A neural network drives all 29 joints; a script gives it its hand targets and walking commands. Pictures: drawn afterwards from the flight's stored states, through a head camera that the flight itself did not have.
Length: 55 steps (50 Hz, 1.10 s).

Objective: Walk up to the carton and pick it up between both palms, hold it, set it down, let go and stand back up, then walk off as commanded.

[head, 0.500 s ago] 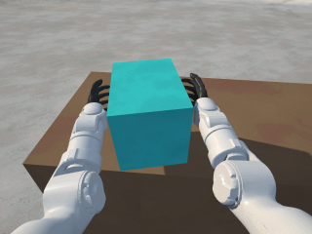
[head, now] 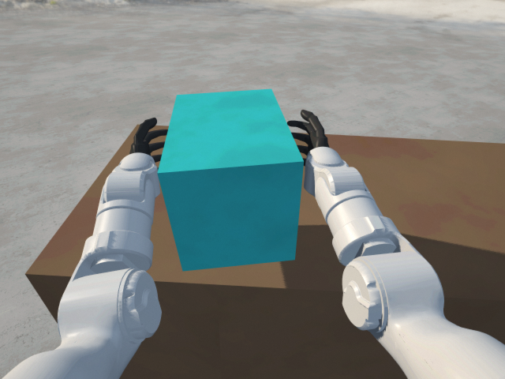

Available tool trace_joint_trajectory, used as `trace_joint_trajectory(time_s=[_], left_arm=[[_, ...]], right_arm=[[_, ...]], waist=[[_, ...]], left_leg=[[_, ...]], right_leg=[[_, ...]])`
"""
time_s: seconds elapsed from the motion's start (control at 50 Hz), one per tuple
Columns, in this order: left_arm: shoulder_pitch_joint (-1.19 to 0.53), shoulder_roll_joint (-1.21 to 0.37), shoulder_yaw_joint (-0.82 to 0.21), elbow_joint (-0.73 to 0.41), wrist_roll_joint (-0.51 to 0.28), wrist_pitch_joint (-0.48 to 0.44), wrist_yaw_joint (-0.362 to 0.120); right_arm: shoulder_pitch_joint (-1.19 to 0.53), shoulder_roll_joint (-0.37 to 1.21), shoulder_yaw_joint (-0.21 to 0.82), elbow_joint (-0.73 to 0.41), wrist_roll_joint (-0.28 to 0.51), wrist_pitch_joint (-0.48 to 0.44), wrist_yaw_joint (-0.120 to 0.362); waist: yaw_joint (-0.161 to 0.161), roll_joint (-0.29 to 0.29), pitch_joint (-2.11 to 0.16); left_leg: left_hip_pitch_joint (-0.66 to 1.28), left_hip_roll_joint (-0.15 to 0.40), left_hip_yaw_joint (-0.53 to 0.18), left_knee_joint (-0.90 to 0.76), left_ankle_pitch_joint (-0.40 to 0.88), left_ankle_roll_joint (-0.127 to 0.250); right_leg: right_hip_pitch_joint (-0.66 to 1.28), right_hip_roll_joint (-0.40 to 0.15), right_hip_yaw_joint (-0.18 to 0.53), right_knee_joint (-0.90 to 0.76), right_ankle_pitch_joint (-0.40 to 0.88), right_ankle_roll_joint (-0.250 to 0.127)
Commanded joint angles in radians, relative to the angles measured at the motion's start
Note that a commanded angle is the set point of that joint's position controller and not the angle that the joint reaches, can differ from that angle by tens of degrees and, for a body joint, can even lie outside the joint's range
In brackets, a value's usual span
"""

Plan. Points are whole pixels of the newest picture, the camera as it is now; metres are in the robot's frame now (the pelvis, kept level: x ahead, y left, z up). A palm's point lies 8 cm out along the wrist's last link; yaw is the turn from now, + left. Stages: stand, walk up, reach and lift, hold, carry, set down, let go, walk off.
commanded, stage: reach and lift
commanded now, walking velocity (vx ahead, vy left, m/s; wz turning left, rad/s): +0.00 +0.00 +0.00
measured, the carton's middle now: (231, 171) +0.45 +0.03 +0.16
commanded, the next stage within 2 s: hold in 1.00 s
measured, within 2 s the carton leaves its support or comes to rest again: neither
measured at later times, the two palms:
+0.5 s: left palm (142, 151) +0.40 +0.17 +0.23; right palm (320, 148) +0.40 -0.11 +0.24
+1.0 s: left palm (140, 140) +0.41 +0.17 +0.25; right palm (322, 137) +0.40 -0.11 +0.26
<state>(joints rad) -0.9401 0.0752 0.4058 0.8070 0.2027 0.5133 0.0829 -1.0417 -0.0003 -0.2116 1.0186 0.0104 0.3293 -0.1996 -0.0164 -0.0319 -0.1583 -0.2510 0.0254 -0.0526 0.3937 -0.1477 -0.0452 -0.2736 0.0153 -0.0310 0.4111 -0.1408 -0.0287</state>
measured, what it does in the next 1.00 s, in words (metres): stands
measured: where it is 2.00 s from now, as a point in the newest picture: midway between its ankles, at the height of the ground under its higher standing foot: outside the picture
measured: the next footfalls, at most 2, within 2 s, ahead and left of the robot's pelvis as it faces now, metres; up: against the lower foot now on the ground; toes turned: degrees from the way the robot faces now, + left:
none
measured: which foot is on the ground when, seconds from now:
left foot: down 0.00-1.00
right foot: down 0.00-1.00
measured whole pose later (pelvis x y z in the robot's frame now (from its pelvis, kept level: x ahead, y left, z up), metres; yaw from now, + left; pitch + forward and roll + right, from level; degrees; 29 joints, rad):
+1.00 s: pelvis +0.00 +0.00 +0.00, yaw +0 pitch +0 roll +0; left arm -0.99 0.10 0.40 0.68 0.20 0.67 0.05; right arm -1.08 -0.02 -0.16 0.90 0.15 0.47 -0.26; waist -0.05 -0.04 -0.16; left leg -0.24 0.02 -0.06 0.39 -0.16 -0.04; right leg -0.25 0.01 -0.04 0.40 -0.15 -0.03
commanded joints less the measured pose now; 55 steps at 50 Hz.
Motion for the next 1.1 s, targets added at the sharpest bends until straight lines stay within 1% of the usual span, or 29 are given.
trace_joint_trajectory(time_s=[0.0,0.02,0.04,0.06,0.14,0.16,0.18,0.22,0.24,0.26,0.28,0.3,0.4,0.42,0.44,0.46,0.5,0.52,0.62,0.64,0.76,0.78,0.84,0.92,0.96,0.98,1.0,1.04,1.08], left_arm=[[-1.015,-0.633,-0.459,-0.375,-0.247,-0.098,-0.153],[-1.034,-0.625,-0.470,-0.372,-0.249,-0.093,-0.155],[-0.999,-0.604,-0.427,-0.273,-0.208,-0.079,-0.168],[-0.988,-0.589,-0.388,-0.259,-0.194,-0.069,-0.173],[-0.947,-0.581,-0.378,-0.260,-0.176,-0.054,-0.177],[-0.955,-0.583,-0.379,-0.266,-0.187,-0.053,-0.176],[-1.007,-0.578,-0.393,-0.322,-0.195,-0.056,-0.172],[-1.018,-0.597,-0.416,-0.351,-0.209,-0.056,-0.168],[-0.999,-0.614,-0.409,-0.315,-0.209,-0.051,-0.168],[-1.011,-0.619,-0.455,-0.403,-0.235,-0.048,-0.165],[-1.015,-0.601,-0.433,-0.393,-0.226,-0.048,-0.160],[-0.984,-0.615,-0.443,-0.370,-0.221,-0.036,-0.163],[-1.032,-0.608,-0.433,-0.305,-0.215,-0.013,-0.173],[-1.040,-0.601,-0.429,-0.357,-0.223,-0.021,-0.165],[-1.006,-0.605,-0.427,-0.274,-0.227,-0.011,-0.169],[-1.052,-0.611,-0.454,-0.325,-0.254,-0.016,-0.167],[-1.044,-0.583,-0.391,-0.279,-0.207,-0.009,-0.162],[-1.089,-0.607,-0.436,-0.374,-0.243,-0.023,-0.156],[-1.043,-0.611,-0.440,-0.313,-0.243,-0.001,-0.156],[-1.067,-0.613,-0.426,-0.310,-0.229,-0.003,-0.154],[-1.094,-0.647,-0.471,-0.421,-0.263,0.011,-0.144],[-1.061,-0.637,-0.458,-0.356,-0.260,0.017,-0.145],[-1.078,-0.639,-0.484,-0.455,-0.268,0.023,-0.137],[-0.970,-0.639,-0.452,-0.354,-0.233,0.064,-0.150],[-0.973,-0.632,-0.464,-0.400,-0.244,0.073,-0.151],[-1.002,-0.639,-0.470,-0.382,-0.253,0.071,-0.155],[-1.012,-0.644,-0.489,-0.439,-0.267,0.067,-0.149],[-1.033,-0.663,-0.520,-0.528,-0.273,0.073,-0.135],[-0.970,-0.662,-0.510,-0.467,-0.263,0.095,-0.138]], right_arm=[[-0.844,0.790,0.328,-0.413,0.220,-0.030,0.054],[-0.832,0.791,0.320,-0.389,0.217,-0.021,0.054],[-0.802,0.758,0.270,-0.326,0.195,-0.012,0.044],[-0.828,0.764,0.278,-0.330,0.192,-0.010,0.050],[-0.845,0.753,0.292,-0.357,0.206,-0.005,0.053],[-0.878,0.751,0.303,-0.383,0.210,-0.012,0.051],[-0.827,0.742,0.301,-0.333,0.222,0.005,0.051],[-0.867,0.740,0.310,-0.381,0.241,0.000,0.050],[-0.909,0.763,0.325,-0.429,0.250,-0.003,0.050],[-0.855,0.754,0.341,-0.442,0.264,0.004,0.048],[-0.858,0.767,0.353,-0.435,0.272,0.011,0.045],[-0.861,0.737,0.348,-0.423,0.278,0.018,0.043],[-0.874,0.726,0.307,-0.393,0.248,0.043,0.041],[-0.883,0.743,0.323,-0.420,0.264,0.042,0.042],[-0.905,0.712,0.316,-0.415,0.263,0.044,0.040],[-0.907,0.722,0.305,-0.421,0.272,0.041,0.046],[-0.924,0.718,0.302,-0.392,0.253,0.048,0.046],[-0.922,0.731,0.308,-0.419,0.258,0.044,0.053],[-0.922,0.700,0.303,-0.407,0.268,0.051,0.048],[-0.956,0.720,0.323,-0.404,0.274,0.053,0.049],[-0.934,0.707,0.352,-0.461,0.333,0.069,0.044],[-0.938,0.694,0.339,-0.450,0.333,0.075,0.040],[-0.967,0.722,0.393,-0.523,0.354,0.081,0.042],[-0.936,0.686,0.375,-0.502,0.356,0.111,0.028],[-0.908,0.684,0.396,-0.525,0.371,0.120,0.026],[-0.915,0.664,0.365,-0.496,0.366,0.130,0.023],[-0.934,0.694,0.389,-0.542,0.378,0.129,0.024],[-0.889,0.680,0.406,-0.542,0.423,0.146,0.025],[-0.890,0.664,0.417,-0.554,0.423,0.163,0.020]], waist=[[-0.134,0.019,-0.542],[-0.138,0.034,-0.556],[-0.163,0.049,-0.427],[-0.119,0.010,-0.420],[-0.103,0.036,-0.416],[-0.094,0.006,-0.450],[-0.122,0.031,-0.436],[-0.129,0.054,-0.475],[-0.106,0.026,-0.500],[-0.134,0.051,-0.538],[-0.114,0.048,-0.550],[-0.130,0.048,-0.512],[-0.144,0.046,-0.438],[-0.117,0.033,-0.449],[-0.137,0.031,-0.429],[-0.149,0.067,-0.464],[-0.115,0.029,-0.417],[-0.125,0.048,-0.503],[-0.142,0.068,-0.450],[-0.118,0.042,-0.459],[-0.134,0.069,-0.542],[-0.142,0.080,-0.511],[-0.121,0.072,-0.605],[-0.128,0.057,-0.477],[-0.135,0.063,-0.511],[-0.142,0.060,-0.487],[-0.138,0.064,-0.536],[-0.139,0.116,-0.592],[-0.142,0.086,-0.516]], left_leg=[[0.092,-0.119,0.026,-0.044,0.043,0.061],[0.084,-0.120,0.027,-0.048,0.014,0.054],[0.050,-0.122,0.029,-0.073,-0.080,0.056],[0.052,-0.123,0.034,-0.078,-0.087,0.073],[0.039,-0.121,0.042,-0.084,-0.075,0.072],[0.065,-0.120,0.044,-0.066,-0.029,0.075],[0.060,-0.127,0.045,-0.075,-0.056,0.069],[0.071,-0.122,0.038,-0.070,-0.030,0.058],[0.074,-0.117,0.038,-0.064,-0.014,0.065],[0.095,-0.121,0.032,-0.055,0.028,0.056],[0.089,-0.127,0.033,-0.051,0.025,0.060],[0.087,-0.124,0.025,-0.056,0.026,0.055],[0.051,-0.116,0.026,-0.077,-0.115,0.062],[0.073,-0.111,0.026,-0.071,-0.062,0.067],[0.066,-0.110,0.027,-0.076,-0.089,0.064],[0.077,-0.114,0.028,-0.064,-0.065,0.059],[0.060,-0.109,0.030,-0.082,-0.117,0.076],[0.082,-0.112,0.026,-0.072,-0.077,0.065],[0.073,-0.112,0.023,-0.070,-0.060,0.056],[0.079,-0.114,0.029,-0.066,-0.066,0.066],[0.124,-0.111,0.010,-0.042,0.025,0.045],[0.114,-0.110,0.011,-0.041,0.016,0.047],[0.126,-0.120,0.013,-0.031,0.049,0.048],[0.096,-0.113,0.008,-0.048,-0.005,0.052],[0.106,-0.112,0.017,-0.041,0.028,0.049],[0.096,-0.106,0.014,-0.051,-0.028,0.045],[0.098,-0.112,0.014,-0.040,0.032,0.046],[0.140,-0.106,0.000,-0.028,0.090,0.023],[0.120,-0.111,-0.001,-0.028,0.072,0.030]], right_leg=[[0.487,-0.009,0.028,-0.074,0.331,0.128],[0.489,-0.013,0.029,-0.083,0.293,0.121],[0.447,-0.022,0.031,-0.106,0.205,0.118],[0.436,-0.019,0.030,-0.113,0.159,0.127],[0.441,-0.021,0.029,-0.112,0.141,0.121],[0.444,-0.010,0.024,-0.109,0.176,0.121],[0.453,-0.016,0.026,-0.106,0.178,0.121],[0.452,-0.014,0.026,-0.103,0.195,0.116],[0.471,-0.008,0.028,-0.104,0.207,0.120],[0.492,-0.008,0.023,-0.088,0.273,0.119],[0.502,-0.015,0.030,-0.086,0.287,0.121],[0.477,-0.006,0.025,-0.092,0.287,0.117],[0.403,-0.011,0.018,-0.121,0.097,0.116],[0.399,-0.005,0.016,-0.112,0.133,0.119],[0.379,-0.003,0.016,-0.126,0.116,0.116],[0.371,-0.006,0.022,-0.118,0.125,0.112],[0.358,-0.006,0.021,-0.133,0.052,0.112],[0.373,-0.006,0.019,-0.117,0.098,0.112],[0.363,-0.001,0.015,-0.121,0.118,0.111],[0.368,0.007,0.013,-0.121,0.115,0.110],[0.402,0.019,0.010,-0.101,0.199,0.107],[0.368,0.015,0.016,-0.112,0.188,0.107],[0.415,0.015,0.020,-0.088,0.268,0.113],[0.393,0.016,0.015,-0.108,0.197,0.116],[0.415,0.017,0.019,-0.107,0.226,0.112],[0.384,0.017,0.023,-0.116,0.156,0.109],[0.411,0.016,0.024,-0.103,0.245,0.112],[0.409,0.032,0.022,-0.089,0.268,0.105],[0.384,0.032,0.022,-0.112,0.247,0.107]])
